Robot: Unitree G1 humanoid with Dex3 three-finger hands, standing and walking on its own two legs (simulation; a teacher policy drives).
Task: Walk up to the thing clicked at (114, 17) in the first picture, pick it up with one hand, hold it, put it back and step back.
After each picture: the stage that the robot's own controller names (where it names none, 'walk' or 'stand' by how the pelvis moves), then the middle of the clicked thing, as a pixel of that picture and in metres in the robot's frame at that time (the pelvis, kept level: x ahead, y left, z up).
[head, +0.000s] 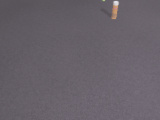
stand; (114, 10) +2.07 -0.50 -0.65
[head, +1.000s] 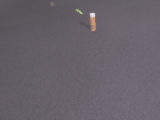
walk; (92, 22) +1.98 -0.02 -0.62
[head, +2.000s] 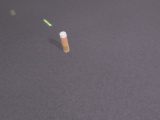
walk; (64, 42) +1.33 +0.30 -0.65
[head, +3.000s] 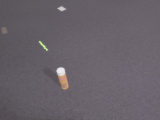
walk; (62, 78) +0.85 +0.26 -0.65
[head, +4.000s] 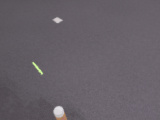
walk; (61, 117) +0.49 +0.23 -0.65
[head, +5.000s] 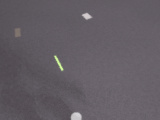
stand; out of the picture +0.41 +0.07 -0.63
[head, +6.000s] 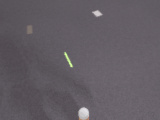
stand; (83, 118) +0.43 +0.04 -0.65
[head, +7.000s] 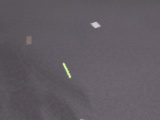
stand; out of the picture +0.41 +0.05 -0.66
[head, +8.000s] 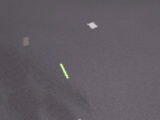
stand; out of the picture +0.41 +0.06 -0.66
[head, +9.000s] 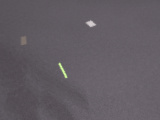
stand; out of the picture +0.39 +0.06 -0.66
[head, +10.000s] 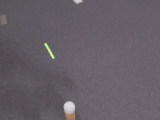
go down; (70, 112) +0.42 +0.08 -0.60
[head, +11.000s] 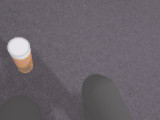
go down; (22, 58) +0.48 +0.12 -0.25
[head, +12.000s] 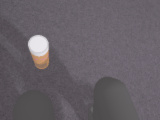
close in; (40, 54) +0.48 +0.11 -0.26
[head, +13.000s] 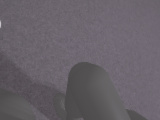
close in; out of the picture +0.49 +0.16 -0.18
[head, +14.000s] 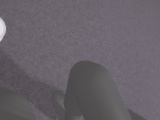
lift; out of the picture +0.46 +0.16 -0.18
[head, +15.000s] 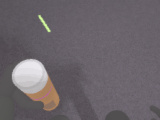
lift; (41, 90) +0.31 +0.14 +0.02
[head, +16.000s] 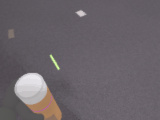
hold; (43, 104) +0.28 +0.15 +0.03
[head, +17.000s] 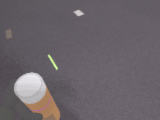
hold; (42, 103) +0.28 +0.15 +0.03
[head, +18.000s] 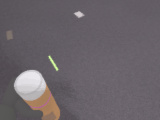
crouch; (42, 101) +0.29 +0.15 +0.03
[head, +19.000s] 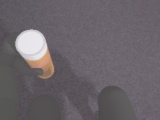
crouch; (39, 59) +0.42 +0.12 -0.06
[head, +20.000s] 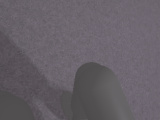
lower; out of the picture +0.47 +0.19 -0.18
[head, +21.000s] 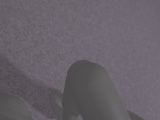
lower; out of the picture +0.46 +0.19 -0.19
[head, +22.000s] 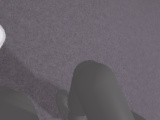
lower; out of the picture +0.44 +0.17 -0.18
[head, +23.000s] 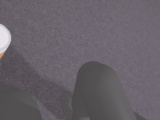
lower; out of the picture +0.44 +0.17 -0.18
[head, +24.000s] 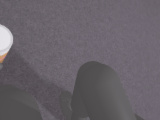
loosen; out of the picture +0.43 +0.16 -0.18
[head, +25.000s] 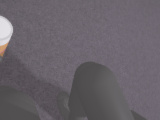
hold; out of the picture +0.45 +0.16 -0.18
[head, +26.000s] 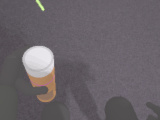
hold; (43, 79) +0.35 +0.14 -0.03
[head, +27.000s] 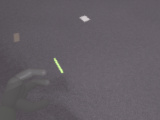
crouch; out of the picture +0.32 +0.30 -0.50
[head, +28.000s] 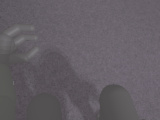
crouch; out of the picture +0.42 +0.44 -0.39
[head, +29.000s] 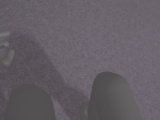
stand; out of the picture +0.38 +0.47 -0.30
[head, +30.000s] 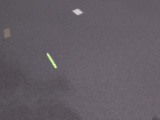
hold; out of the picture +0.39 +0.42 -0.66
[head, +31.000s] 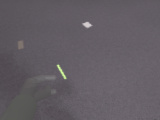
lower; out of the picture +0.39 +0.41 -0.71
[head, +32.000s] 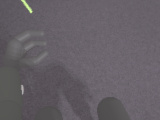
lower; out of the picture +0.45 +0.43 -0.48
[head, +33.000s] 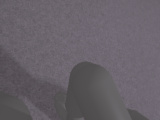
lower; out of the picture +0.41 +0.49 -0.28
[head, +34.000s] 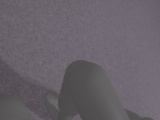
lower; out of the picture +0.40 +0.50 -0.28
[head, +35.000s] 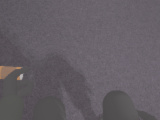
walk; out of the picture +0.48 +0.43 -0.42
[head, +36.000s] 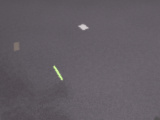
stand; out of the picture +0.45 +0.39 -0.68
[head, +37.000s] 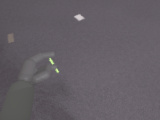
crouch; out of the picture +0.45 +0.41 -0.71
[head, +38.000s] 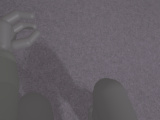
lower; out of the picture +0.53 +0.43 -0.37
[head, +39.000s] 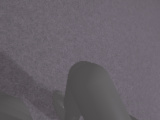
lower; out of the picture +0.46 +0.50 -0.28
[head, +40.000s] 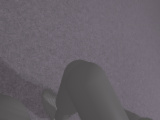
lower; out of the picture +0.46 +0.51 -0.29
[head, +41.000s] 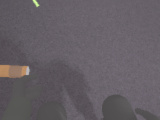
stand; (6, 71) +0.53 +0.41 -0.45
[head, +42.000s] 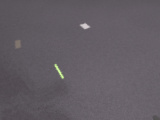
hold; out of the picture +0.50 +0.38 -0.68
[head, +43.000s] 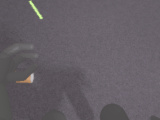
lower; (12, 76) +0.55 +0.41 -0.52
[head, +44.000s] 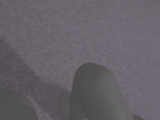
lower; out of the picture +0.55 +0.50 -0.28
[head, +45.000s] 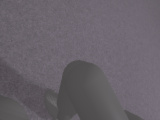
lower; out of the picture +0.55 +0.52 -0.29
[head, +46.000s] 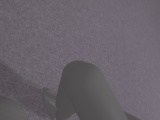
stand; out of the picture +0.59 +0.53 -0.29
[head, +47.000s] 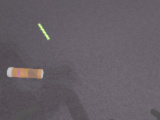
hold; (25, 73) +0.70 +0.38 -0.59
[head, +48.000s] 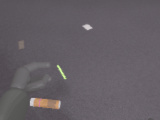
stand; (45, 103) +0.72 +0.34 -0.70
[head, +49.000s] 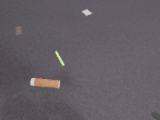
stand; (45, 83) +0.81 +0.35 -0.68
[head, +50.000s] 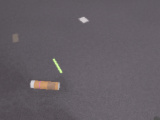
stand; (45, 85) +0.84 +0.32 -0.68
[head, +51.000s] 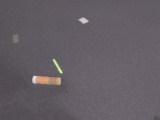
stand; (46, 80) +0.90 +0.32 -0.68
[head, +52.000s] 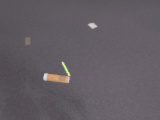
stand; (56, 78) +0.97 +0.30 -0.74
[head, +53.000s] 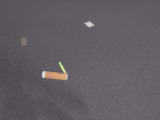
stand; (54, 75) +0.99 +0.31 -0.75
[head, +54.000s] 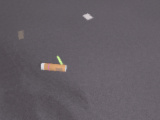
walk; (53, 67) +1.02 +0.31 -0.74
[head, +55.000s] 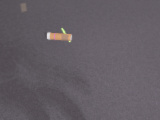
walk; (59, 36) +1.19 +0.27 -0.72
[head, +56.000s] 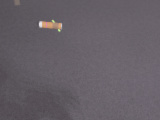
walk; (50, 25) +1.46 +0.32 -0.73
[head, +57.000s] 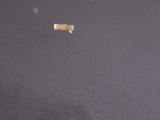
stand; (63, 27) +1.71 +0.31 -0.73
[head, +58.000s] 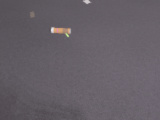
stand; (61, 30) +1.71 +0.29 -0.75
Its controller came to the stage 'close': yes
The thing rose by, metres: 0.66
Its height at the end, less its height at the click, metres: -0.09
